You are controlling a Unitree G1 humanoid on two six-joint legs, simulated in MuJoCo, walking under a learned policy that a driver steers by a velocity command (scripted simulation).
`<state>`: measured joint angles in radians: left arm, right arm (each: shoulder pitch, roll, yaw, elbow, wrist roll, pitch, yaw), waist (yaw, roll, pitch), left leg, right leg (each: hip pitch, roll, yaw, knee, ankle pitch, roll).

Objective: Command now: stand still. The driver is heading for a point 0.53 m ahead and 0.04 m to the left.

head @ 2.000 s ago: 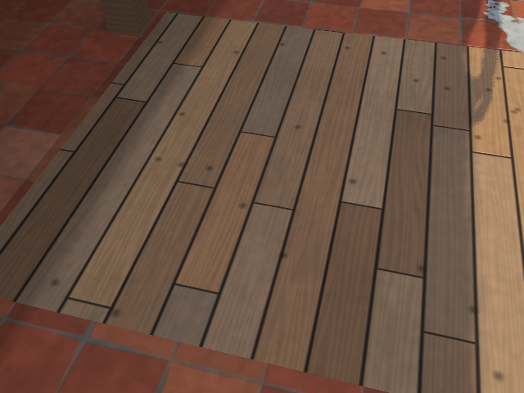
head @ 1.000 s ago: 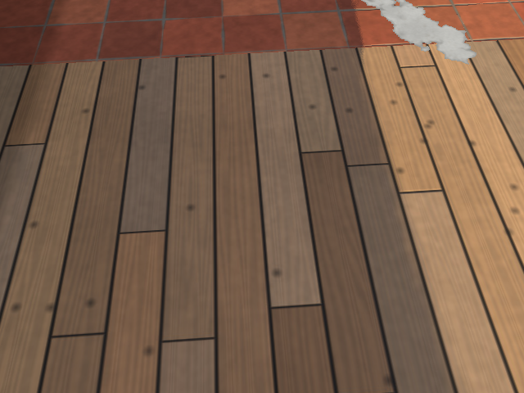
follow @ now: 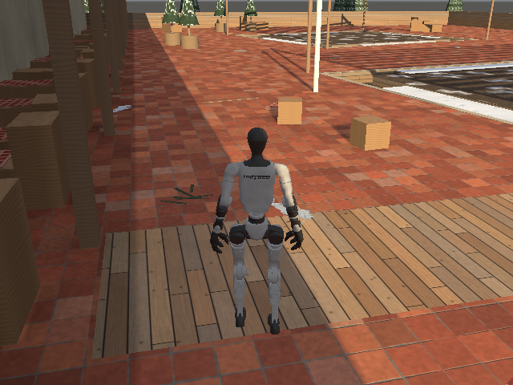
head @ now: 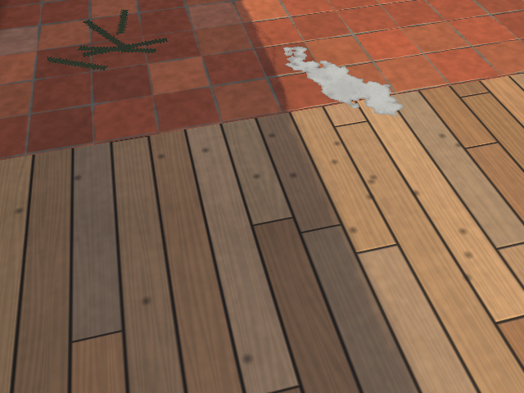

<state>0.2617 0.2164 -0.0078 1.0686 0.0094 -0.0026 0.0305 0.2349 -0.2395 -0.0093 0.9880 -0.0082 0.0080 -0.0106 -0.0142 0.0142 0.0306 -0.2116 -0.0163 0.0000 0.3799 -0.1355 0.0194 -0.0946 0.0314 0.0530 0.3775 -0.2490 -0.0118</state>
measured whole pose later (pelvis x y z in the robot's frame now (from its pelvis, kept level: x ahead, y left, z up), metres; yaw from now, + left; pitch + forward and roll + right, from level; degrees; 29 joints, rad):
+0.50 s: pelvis +0.01 -0.01 +0.00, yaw +0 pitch -1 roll +0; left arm 0.29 0.17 -0.02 1.13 0.01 -0.01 0.04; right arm 0.28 -0.18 0.01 1.13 -0.01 0.00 -0.03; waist -0.01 0.01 0.03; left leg -0.21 0.00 -0.02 0.39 -0.16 0.00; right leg -0.08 0.04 0.04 0.38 -0.27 -0.03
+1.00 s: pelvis +0.02 -0.01 +0.00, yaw +1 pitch -1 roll +0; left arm 0.33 0.14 -0.02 1.14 0.01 -0.02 0.05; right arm 0.28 -0.15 0.00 1.16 -0.01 0.01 -0.04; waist -0.01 0.00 0.03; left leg -0.20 -0.01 -0.02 0.41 -0.18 0.00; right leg -0.07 0.04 0.04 0.39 -0.29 -0.03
